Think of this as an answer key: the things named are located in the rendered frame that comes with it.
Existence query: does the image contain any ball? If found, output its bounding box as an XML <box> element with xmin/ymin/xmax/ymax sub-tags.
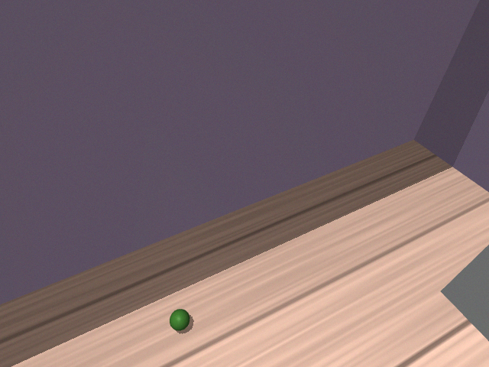
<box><xmin>170</xmin><ymin>309</ymin><xmax>189</xmax><ymax>331</ymax></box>

